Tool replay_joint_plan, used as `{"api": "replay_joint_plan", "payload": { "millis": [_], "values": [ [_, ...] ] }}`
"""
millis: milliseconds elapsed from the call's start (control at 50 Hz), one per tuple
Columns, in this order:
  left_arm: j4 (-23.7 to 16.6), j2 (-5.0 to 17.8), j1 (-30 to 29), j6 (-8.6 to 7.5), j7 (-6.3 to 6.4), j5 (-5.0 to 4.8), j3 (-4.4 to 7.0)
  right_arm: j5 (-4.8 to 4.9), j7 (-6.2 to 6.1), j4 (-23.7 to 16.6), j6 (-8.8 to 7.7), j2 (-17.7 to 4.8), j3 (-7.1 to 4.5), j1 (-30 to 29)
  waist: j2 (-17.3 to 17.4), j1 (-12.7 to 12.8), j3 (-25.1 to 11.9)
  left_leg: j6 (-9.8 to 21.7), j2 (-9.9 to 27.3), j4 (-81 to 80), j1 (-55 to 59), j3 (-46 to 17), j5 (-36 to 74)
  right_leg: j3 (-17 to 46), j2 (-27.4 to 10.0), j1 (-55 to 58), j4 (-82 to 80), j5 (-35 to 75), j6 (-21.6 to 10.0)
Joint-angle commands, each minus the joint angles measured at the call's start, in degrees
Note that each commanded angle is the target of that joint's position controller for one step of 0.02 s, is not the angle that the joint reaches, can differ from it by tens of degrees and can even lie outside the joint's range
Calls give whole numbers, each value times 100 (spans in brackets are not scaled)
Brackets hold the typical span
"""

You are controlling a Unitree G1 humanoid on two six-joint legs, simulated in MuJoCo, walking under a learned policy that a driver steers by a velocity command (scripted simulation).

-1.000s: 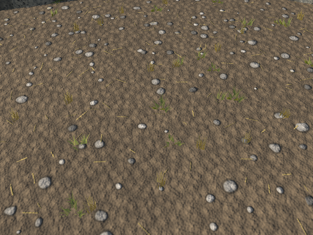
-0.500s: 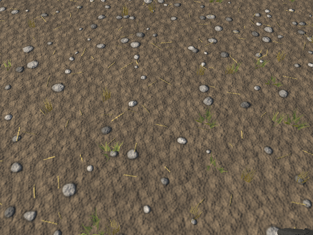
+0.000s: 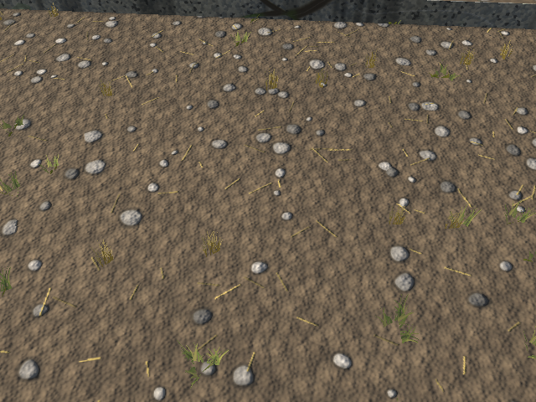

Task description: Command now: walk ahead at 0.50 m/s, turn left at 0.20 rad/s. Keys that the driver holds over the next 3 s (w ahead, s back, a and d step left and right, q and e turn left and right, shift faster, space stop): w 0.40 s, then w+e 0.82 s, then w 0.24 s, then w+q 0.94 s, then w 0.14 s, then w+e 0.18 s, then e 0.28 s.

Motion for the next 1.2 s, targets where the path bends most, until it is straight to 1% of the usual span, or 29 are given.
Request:
{"api": "replay_joint_plan", "payload": {
  "millis": [20,60,100,200,320,360,380,400,420,440,460,480,500,520,560,660,740,840,900,940,960,980,1000,1020,1040,1060,1080,1120,1200],
  "values": [
    [-1,712,966,73,11,13,231,-93,11,-691,-178,-666,-135,-671,-417,563,-5,-75,724,822,-2803,82,557,2536,-1831,2452,-1514,-494,-1143],
    [29,592,814,64,-4,45,179,-101,51,-683,-160,-483,-129,-587,-690,329,58,-131,944,321,-2311,249,824,1933,-1505,1908,-1754,263,-1050],
    [110,665,860,48,-17,-30,200,-108,72,-684,-126,-295,-80,-584,-759,269,39,-222,988,-134,-2175,431,917,1539,-1431,1688,-1915,833,-1130],
    [328,980,1054,133,41,-92,279,-136,129,-911,-183,-82,38,-1494,-637,498,164,-330,960,-2025,-1809,666,2298,763,-1263,1473,-2130,1248,-1044],
    [660,1131,1491,264,71,-172,315,-52,246,-1178,-249,-285,-22,-2224,-683,603,339,-99,778,-3011,-1446,680,2504,750,-1604,2013,-1876,1233,-837],
    [700,1226,1421,331,100,-165,342,-68,258,-1134,-271,-433,-91,-1964,-710,364,185,66,656,-3228,-925,801,2201,690,-1639,2223,-1456,1984,-707],
    [697,1219,1355,359,114,-163,330,-94,232,-983,-269,-581,-183,-1449,-649,62,-130,197,513,-3391,-139,949,2186,483,-1451,2157,-817,2798,-586],
    [663,1070,1367,369,128,-111,263,-113,176,-749,-255,-854,-316,-588,-511,-313,-710,383,656,-3328,1148,833,2258,243,-1164,1687,276,2852,-412],
    [488,662,1474,347,136,75,97,-184,100,-622,-218,-1335,-425,405,465,-580,-1609,765,1981,-3213,2846,-706,2444,-3,-702,403,2259,760,-178],
    [481,211,2200,239,106,-85,-24,-202,150,-562,-190,-1506,-437,452,1825,-202,-2132,1533,2876,-4058,3994,-3149,1032,340,87,-1464,3781,-2441,29],
    [558,881,1754,184,87,-226,133,-124,155,-589,-194,-952,-315,295,934,-408,-1471,1310,2697,-4345,3473,-2946,278,793,-236,-2057,4318,-2292,4],
    [422,1057,1236,164,73,-291,203,-100,145,-599,-213,-750,-244,-35,602,-345,-745,1079,2522,-4442,2730,-2043,499,696,-470,-2219,4234,-1699,-51],
    [409,967,1025,183,101,-234,198,-147,158,-617,-236,-620,-197,-406,211,-143,-431,944,2275,-4602,2031,-1461,1042,596,-708,-1953,3995,-1205,-15],
    [408,897,959,232,112,-162,220,-188,177,-610,-266,-461,-165,-661,241,11,-174,884,2064,-4791,1550,-989,1479,586,-847,-1776,3727,-879,27],
    [495,680,1186,366,99,-179,208,-241,178,-529,-360,-366,-170,-822,427,230,-119,850,1898,-5114,1035,-383,2055,605,-979,-1302,3602,-501,92],
    [316,506,737,464,102,-146,212,-262,89,-214,-440,-534,-251,-692,110,229,188,844,1861,-5378,1052,634,3171,774,-919,-1846,2804,558,223],
    [96,373,67,414,-34,-128,149,-221,10,-76,-383,-667,-263,-599,35,-6,372,635,1723,-5475,1217,1316,3323,334,-827,-1668,1515,1523,153],
    [-413,268,-795,409,-234,-140,80,-134,-41,208,-166,-833,-312,-66,-55,-307,618,581,2054,-5110,2294,1622,3956,-89,-733,-2105,733,1118,-66],
    [-601,414,-724,432,-328,-146,158,-99,-102,178,-21,-1023,-360,-158,196,-66,336,439,2103,-4319,2598,1877,6101,-555,-345,-1480,608,311,-329],
    [-490,742,115,479,-310,-150,340,-92,-172,120,61,-1176,-403,-278,400,468,-226,325,2049,-2973,2474,1983,7476,-759,57,-266,594,-142,-608],
    [-278,1050,1032,493,-229,-148,520,-58,-198,65,64,-1159,-384,-420,228,992,-674,147,1826,-1723,1815,2092,6993,-620,202,1157,78,264,-852],
    [-133,1553,1716,566,-86,-142,667,-211,-181,-67,-22,-794,-252,-240,-677,1101,-1208,-74,1433,104,200,2062,3929,967,-833,2959,56,586,-1238],
    [-322,1832,1372,504,-81,-144,667,-236,-55,-348,-226,-212,-50,104,-1696,501,-1849,-368,124,2035,-2126,1153,-690,4336,-2144,4599,-738,-202,-2442],
    [-347,1323,1490,460,-102,-111,530,-67,61,-422,-451,-769,-171,-528,-843,947,-1940,-228,464,2196,-2713,150,-517,4298,-2120,4543,-1174,-488,-2223],
    [-331,1109,1300,408,-100,-80,462,100,105,-617,-547,-828,-180,-959,-590,861,-1132,-110,693,1844,-2872,221,-30,3414,-1904,3821,-1240,-225,-1959],
    [-342,1011,948,373,-112,-97,429,22,75,-602,-571,-712,-158,-994,-40,529,-552,-122,931,1234,-2662,279,337,2768,-1619,2897,-1315,382,-1749],
    [-414,820,634,356,-93,-85,373,-120,39,-537,-528,-769,-205,-947,-53,341,-346,-192,1102,744,-2335,302,547,2323,-1412,2305,-1388,895,-1631],
    [-513,809,423,342,-49,-37,356,-205,38,-529,-386,-730,-234,-738,-250,97,-206,-382,1173,372,-1846,338,781,2054,-1206,1564,-1627,1397,-1634],
    [-381,1065,636,343,88,-76,425,-261,-7,-709,-259,-446,-140,-1268,-379,205,17,-739,1036,-972,-1759,548,1709,1434,-881,840,-1715,1723,-1503]
  ]
}}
